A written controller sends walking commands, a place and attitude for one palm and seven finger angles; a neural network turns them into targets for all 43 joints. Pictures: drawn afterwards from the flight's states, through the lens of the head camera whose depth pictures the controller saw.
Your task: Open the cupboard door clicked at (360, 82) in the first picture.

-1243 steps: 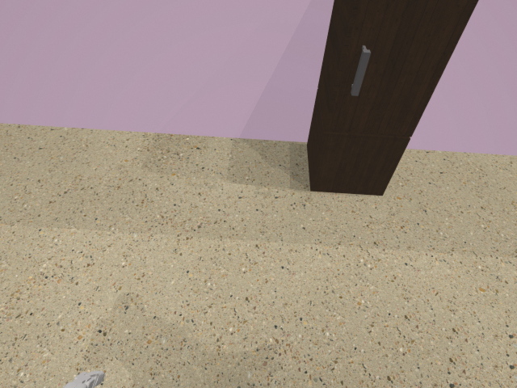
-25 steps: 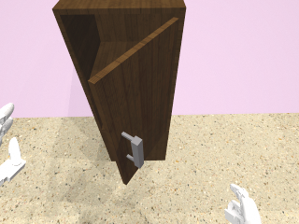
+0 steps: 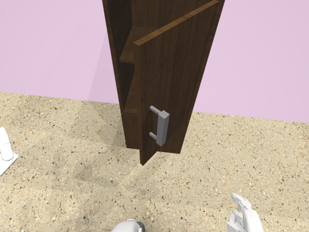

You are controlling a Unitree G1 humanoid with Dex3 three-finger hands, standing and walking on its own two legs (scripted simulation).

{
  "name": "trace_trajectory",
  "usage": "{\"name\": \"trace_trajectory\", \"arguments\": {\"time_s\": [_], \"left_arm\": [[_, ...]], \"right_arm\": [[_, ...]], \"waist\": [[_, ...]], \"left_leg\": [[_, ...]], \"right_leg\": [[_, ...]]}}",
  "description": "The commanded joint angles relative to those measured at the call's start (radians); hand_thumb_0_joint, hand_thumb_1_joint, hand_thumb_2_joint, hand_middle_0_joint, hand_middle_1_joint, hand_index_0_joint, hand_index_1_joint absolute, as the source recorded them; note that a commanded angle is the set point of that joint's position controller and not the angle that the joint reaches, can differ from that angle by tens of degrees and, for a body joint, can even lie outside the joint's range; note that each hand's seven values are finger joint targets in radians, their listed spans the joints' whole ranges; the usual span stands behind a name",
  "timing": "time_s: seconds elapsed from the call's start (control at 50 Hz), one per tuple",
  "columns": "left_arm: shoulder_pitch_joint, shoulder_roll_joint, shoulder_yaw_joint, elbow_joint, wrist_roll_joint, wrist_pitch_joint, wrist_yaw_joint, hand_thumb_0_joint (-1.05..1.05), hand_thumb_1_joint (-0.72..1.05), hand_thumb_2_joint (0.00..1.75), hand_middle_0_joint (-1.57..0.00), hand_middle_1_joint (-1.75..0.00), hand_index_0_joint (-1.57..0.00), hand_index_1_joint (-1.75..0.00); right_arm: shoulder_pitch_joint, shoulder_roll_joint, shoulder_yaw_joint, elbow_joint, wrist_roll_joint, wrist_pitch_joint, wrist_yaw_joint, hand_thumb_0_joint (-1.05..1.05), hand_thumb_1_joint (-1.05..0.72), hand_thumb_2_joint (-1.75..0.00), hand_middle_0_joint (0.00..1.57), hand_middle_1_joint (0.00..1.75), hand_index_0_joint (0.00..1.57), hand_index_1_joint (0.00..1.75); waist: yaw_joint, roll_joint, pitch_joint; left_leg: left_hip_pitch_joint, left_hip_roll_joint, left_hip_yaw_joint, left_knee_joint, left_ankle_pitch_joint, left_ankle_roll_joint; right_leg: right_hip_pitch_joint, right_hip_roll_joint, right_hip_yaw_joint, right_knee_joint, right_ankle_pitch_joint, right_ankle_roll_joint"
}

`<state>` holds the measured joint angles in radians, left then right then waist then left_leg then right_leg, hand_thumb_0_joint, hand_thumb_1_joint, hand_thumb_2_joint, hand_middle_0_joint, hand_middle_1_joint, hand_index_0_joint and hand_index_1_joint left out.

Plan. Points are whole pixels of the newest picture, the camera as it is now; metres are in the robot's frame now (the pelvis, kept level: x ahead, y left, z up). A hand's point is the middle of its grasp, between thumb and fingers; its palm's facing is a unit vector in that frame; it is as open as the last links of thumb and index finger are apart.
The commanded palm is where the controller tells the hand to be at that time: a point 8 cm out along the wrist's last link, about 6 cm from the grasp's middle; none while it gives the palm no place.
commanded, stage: step back with the hand held close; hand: left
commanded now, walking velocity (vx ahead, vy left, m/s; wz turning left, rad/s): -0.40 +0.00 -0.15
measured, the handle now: (157, 126) +0.45 +0.02 -0.04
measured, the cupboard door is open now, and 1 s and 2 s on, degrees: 55 55 55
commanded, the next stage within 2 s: stop stepping back and stand still in 0.36 s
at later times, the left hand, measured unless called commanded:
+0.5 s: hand out of the picture +0.11 +0.24 +0.19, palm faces +0.29 -0.86 -0.42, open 7.4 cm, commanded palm +0.04 +0.29 +0.19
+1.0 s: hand out of the picture +0.01 +0.18 +0.16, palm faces +0.23 -0.86 -0.45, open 7.4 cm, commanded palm -0.05 +0.25 +0.19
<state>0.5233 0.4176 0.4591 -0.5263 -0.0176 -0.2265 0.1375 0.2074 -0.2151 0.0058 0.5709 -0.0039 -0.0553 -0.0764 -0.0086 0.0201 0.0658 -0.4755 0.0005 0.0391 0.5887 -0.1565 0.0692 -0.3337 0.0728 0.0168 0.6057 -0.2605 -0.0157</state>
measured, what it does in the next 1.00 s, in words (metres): walks backwards: left foot, then right foot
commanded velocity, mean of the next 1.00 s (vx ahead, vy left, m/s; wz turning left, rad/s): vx -0.04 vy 0.05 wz -0.05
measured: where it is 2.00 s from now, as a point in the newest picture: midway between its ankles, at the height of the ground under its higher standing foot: outside the picture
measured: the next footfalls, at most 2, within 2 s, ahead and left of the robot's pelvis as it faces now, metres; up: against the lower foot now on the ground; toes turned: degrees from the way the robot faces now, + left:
left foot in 0.20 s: +0.06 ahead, +0.11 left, +0.00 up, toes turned -1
right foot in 0.58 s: -0.24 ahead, -0.09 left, +0.00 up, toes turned -11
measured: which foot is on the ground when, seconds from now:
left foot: down 0.00-0.04, up 0.06-0.18, down 0.20-0.60, up 0.62-0.76, down 0.78-0.96, up 0.98-1.00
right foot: down 0.00-0.20, up 0.22-0.56, down 0.58-1.00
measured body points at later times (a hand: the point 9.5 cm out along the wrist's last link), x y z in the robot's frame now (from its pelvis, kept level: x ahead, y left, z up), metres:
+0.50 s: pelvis -0.13 +0.01 +0.01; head -0.08 +0.04 +0.46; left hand +0.09 +0.29 +0.21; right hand +0.03 -0.22 -0.06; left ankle +0.02 +0.11 -0.72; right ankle -0.28 -0.11 -0.67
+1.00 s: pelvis -0.24 -0.02 +0.00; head -0.26 -0.02 +0.45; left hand -0.01 +0.23 +0.19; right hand -0.15 -0.29 -0.09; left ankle -0.15 +0.08 -0.71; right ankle -0.29 -0.08 -0.72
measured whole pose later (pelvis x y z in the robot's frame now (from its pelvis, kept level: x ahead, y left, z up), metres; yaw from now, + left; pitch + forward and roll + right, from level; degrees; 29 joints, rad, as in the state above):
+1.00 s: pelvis -0.24 -0.02 +0.00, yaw -9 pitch -1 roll +2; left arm 0.52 0.39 0.37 -0.42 -0.03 -0.18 0.14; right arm 0.26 -0.22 -0.01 0.64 0.00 -0.09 -0.07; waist -0.07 -0.02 -0.04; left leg -0.41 -0.01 0.05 0.70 -0.34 0.02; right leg -0.21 0.01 -0.06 0.66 -0.43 -0.06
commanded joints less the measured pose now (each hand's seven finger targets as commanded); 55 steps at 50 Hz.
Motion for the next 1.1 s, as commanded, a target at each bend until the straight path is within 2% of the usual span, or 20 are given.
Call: {"name": "trace_trajectory", "arguments": {"time_s": [0.0, 0.06, 0.1, 0.14, 0.18, 0.22, 0.3, 0.48, 0.52, 0.58, 0.6, 0.62, 0.66, 0.74, 0.82, 0.9, 0.92, 0.96, 1.02, 1.08], "left_arm": [[0.013, 0.19, 0.11, -0.213, -0.029, -0.065, 0.027, 0.0, 0.9, 0.9, -0.2, -0.3, -0.2, -0.3], [-0.047, 0.186, 0.069, -0.201, -0.016, -0.051, 0.046, 0.0, 0.9, 0.9, -0.2, -0.3, -0.2, -0.3], [-0.086, 0.202, 0.075, -0.196, -0.009, -0.045, 0.048, 0.0, 0.9, 0.9, -0.2, -0.3, -0.2, -0.3], [-0.117, 0.203, 0.068, -0.195, -0.018, -0.046, 0.046, 0.0, 0.9, 0.9, -0.2, -0.3, -0.2, -0.3], [-0.111, 0.207, 0.104, -0.226, -0.006, -0.06, 0.052, 0.0, 0.9, 0.9, -0.2, -0.3, -0.2, -0.3], [-0.024, 0.22, 0.147, -0.162, -0.018, -0.074, 0.044, 0.0, 0.9, 0.9, -0.2, -0.3, -0.2, -0.3], [0.005, 0.165, 0.1, -0.278, -0.044, -0.053, 0.032, 0.0, 0.9, 0.9, -0.2, -0.3, -0.2, -0.3], [0.045, 0.194, 0.115, -0.294, -0.067, -0.032, 0.035, 0.0, 0.9, 0.9, -0.2, -0.3, -0.2, -0.3], [0.137, 0.255, 0.178, -0.299, -0.068, -0.038, 0.029, 0.0, 0.9, 0.9, -0.2, -0.3, -0.2, -0.3], [0.148, 0.332, 0.248, -0.299, -0.081, -0.058, 0.038, 0.0, 0.9, 0.9, -0.2, -0.3, -0.2, -0.3], [0.116, 0.35, 0.269, -0.301, -0.08, -0.064, 0.049, 0.0, 0.9, 0.9, -0.2, -0.3, -0.2, -0.3], [0.092, 0.317, 0.234, -0.292, -0.073, -0.06, 0.046, 0.0, 0.9, 0.9, -0.2, -0.3, -0.2, -0.3], [0.135, 0.236, 0.188, -0.161, -0.057, -0.035, 0.048, 0.0, 0.9, 0.9, -0.2, -0.3, -0.2, -0.3], [-0.051, 0.165, 0.058, 0.016, -0.038, -0.022, 0.043, 0.0, 0.9, 0.9, -0.2, -0.3, -0.2, -0.3], [-0.122, 0.183, 0.038, 0.019, -0.03, -0.029, 0.04, 0.0, 0.9, 0.9, -0.2, -0.3, -0.2, -0.3], [-0.061, 0.198, 0.068, -0.158, -0.012, -0.031, 0.035, 0.0, 0.9, 0.9, -0.2, -0.3, -0.2, -0.3], [-0.036, 0.25, 0.117, -0.199, -0.006, -0.036, 0.04, 0.0, 0.9, 0.9, -0.2, -0.3, -0.2, -0.3], [-0.005, 0.255, 0.132, -0.225, -0.008, -0.046, 0.04, 0.0, 0.9, 0.9, -0.2, -0.3, -0.2, -0.3], [0.008, 0.246, 0.169, -0.194, -0.017, -0.084, 0.036, 0.0, 0.9, 0.9, -0.2, -0.3, -0.2, -0.3], [-0.001, 0.186, 0.121, -0.038, -0.004, -0.1, 0.033, 0.0, 0.9, 0.9, -0.2, -0.3, -0.2, -0.3]], "right_arm": [[-0.063, -0.124, -0.077, -0.138, 0.013, -0.065, 0.011, 0.0, -0.9, -0.9, 0.2, 0.3, 0.2, 0.3], [-0.079, -0.104, -0.077, -0.103, 0.001, -0.046, 0.016, 0.0, -0.9, -0.9, 0.2, 0.3, 0.2, 0.3], [-0.093, -0.09, -0.057, -0.101, -0.003, -0.04, 0.008, 0.0, -0.9, -0.9, 0.2, 0.3, 0.2, 0.3], [-0.119, -0.111, -0.046, -0.089, 0.005, -0.04, -0.014, 0.0, -0.9, -0.9, 0.2, 0.3, 0.2, 0.3], [-0.123, -0.129, -0.061, -0.105, -0.008, -0.059, -0.023, 0.0, -0.9, -0.9, 0.2, 0.3, 0.2, 0.3], [-0.093, -0.108, -0.079, -0.08, -0.019, -0.093, -0.007, 0.0, -0.9, -0.9, 0.2, 0.3, 0.2, 0.3], [-0.107, -0.12, -0.09, -0.084, -0.01, -0.111, 0.024, 0.0, -0.9, -0.9, 0.2, 0.3, 0.2, 0.3], [-0.089, -0.11, -0.064, -0.071, -0.013, -0.137, 0.024, 0.0, -0.9, -0.9, 0.2, 0.3, 0.2, 0.3], [-0.078, -0.1, -0.063, -0.09, -0.008, -0.119, 0.029, 0.0, -0.9, -0.9, 0.2, 0.3, 0.2, 0.3], [-0.099, -0.083, -0.041, -0.09, -0.008, -0.076, 0.03, 0.0, -0.9, -0.9, 0.2, 0.3, 0.2, 0.3], [-0.101, -0.086, -0.036, -0.097, -0.005, -0.081, 0.03, 0.0, -0.9, -0.9, 0.2, 0.3, 0.2, 0.3], [-0.092, -0.088, -0.042, -0.095, 0.023, -0.079, 0.032, 0.0, -0.9, -0.9, 0.2, 0.3, 0.2, 0.3], [-0.092, -0.083, -0.036, -0.093, 0.028, -0.083, 0.017, 0.0, -0.9, -0.9, 0.2, 0.3, 0.2, 0.3], [-0.053, -0.13, -0.043, -0.031, 0.018, -0.086, -0.001, 0.0, -0.9, -0.9, 0.2, 0.3, 0.2, 0.3], [-0.037, -0.157, -0.06, -0.055, 0.015, -0.091, 0.0, 0.0, -0.9, -0.9, 0.2, 0.3, 0.2, 0.3], [-0.11, -0.137, -0.055, -0.087, 0.011, -0.102, 0.002, 0.0, -0.9, -0.9, 0.2, 0.3, 0.2, 0.3], [-0.099, -0.131, -0.059, -0.1, 0.011, -0.094, -0.001, 0.0, -0.9, -0.9, 0.2, 0.3, 0.2, 0.3], [-0.107, -0.105, -0.068, -0.104, 0.003, -0.081, 0.015, 0.0, -0.9, -0.9, 0.2, 0.3, 0.2, 0.3], [-0.047, -0.117, -0.07, -0.061, -0.003, -0.097, 0.02, 0.0, -0.9, -0.9, 0.2, 0.3, 0.2, 0.3], [-0.027, -0.09, -0.056, -0.049, -0.002, -0.089, 0.006, 0.0, -0.9, -0.9, 0.2, 0.3, 0.2, 0.3]], "waist": [[-0.009, -0.131, -0.191], [-0.009, -0.202, -0.176], [-0.01, -0.185, -0.125], [-0.019, -0.001, -0.066], [0.012, 0.292, -0.134], [0.011, 0.241, -0.233], [0.018, 0.117, -0.242], [0.007, 0.273, -0.289], [0.008, 0.227, -0.325], [0.013, -0.118, -0.253], [0.023, -0.108, -0.244], [0.024, -0.246, -0.258], [0.008, -0.201, -0.216], [-0.043, -0.052, -0.134], [-0.01, 0.09, -0.128], [0.014, 0.103, -0.009], [0.018, 0.066, -0.032], [0.025, -0.221, -0.04], [-0.021, -0.026, -0.032], [-0.017, -0.01, -0.067]], "left_leg": [[0.138, 0.015, -0.037, 0.098, -0.257, -0.058], [0.172, -0.01, -0.062, 0.36, -0.272, -0.083], [0.193, 0.012, -0.056, 0.167, -0.242, -0.073], [0.225, 0.027, -0.063, -0.187, -0.104, -0.069], [0.022, 0.327, -0.332, -0.34, 0.095, 0.054], [0.0, 0.386, -0.325, -0.356, -0.004, 0.108], [0.17, 0.324, -0.202, -0.264, 0.185, 0.102], [0.269, 0.207, -0.114, -0.418, -0.247, -0.024], [0.285, 0.099, -0.007, -0.306, -0.21, -0.083], [0.238, 0.021, 0.009, 0.187, -0.112, -0.094], [0.117, 0.042, -0.008, 0.271, -0.151, -0.084], [-0.05, 0.001, -0.012, 0.337, -0.176, -0.082], [-0.133, 0.022, 0.004, 0.222, -0.154, -0.065], [0.284, -0.023, 0.049, -0.083, 0.058, -0.018], [0.398, 0.253, -0.364, -0.162, 0.243, 0.166], [-0.129, 0.164, -0.2, -0.333, -0.485, 0.037], [-0.191, 0.097, -0.111, -0.211, -0.5, -0.008], [-0.225, -0.033, 0.004, 0.413, -0.334, -0.069], [-0.239, 0.031, -0.08, 0.596, -0.157, -0.083], [-0.195, 0.056, -0.02, 0.408, -0.102, -0.075]], "right_leg": [[-0.082, -0.227, 0.35, -0.285, 0.0, -0.086], [-0.156, -0.357, 0.383, -0.351, 0.124, -0.149], [-0.145, -0.28, 0.263, -0.3, 0.187, -0.092], [-0.138, -0.145, 0.137, -0.155, 0.143, -0.013], [0.034, -0.004, 0.027, 0.223, -0.102, 0.042], [0.047, 0.016, 0.073, 0.514, -0.231, 0.035], [-0.062, -0.01, 0.033, 0.476, -0.215, 0.043], [0.132, 0.03, -0.127, -0.075, -0.286, 0.006], [0.202, 0.0, -0.128, -0.309, -0.148, -0.031], [-0.027, -0.349, 0.211, -0.425, 0.033, -0.123], [0.049, -0.394, 0.191, -0.38, 0.245, -0.137], [0.238, -0.328, 0.185, -0.288, 0.559, -0.086], [0.386, -0.31, 0.114, -0.176, 0.828, -0.063], [0.111, -0.241, 0.02, -0.046, 0.664, 0.011], [-0.15, -0.081, -0.012, 0.197, -0.114, 0.086], [0.25, -0.078, -0.07, -0.055, -0.23, -0.005], [0.299, -0.109, -0.014, -0.129, -0.249, -0.032], [0.107, -0.453, 0.556, -0.498, -0.601, -0.19], [0.096, -0.411, 0.4, -0.428, -0.19, -0.174], [0.209, -0.329, 0.19, -0.325, 0.191, -0.148]]}}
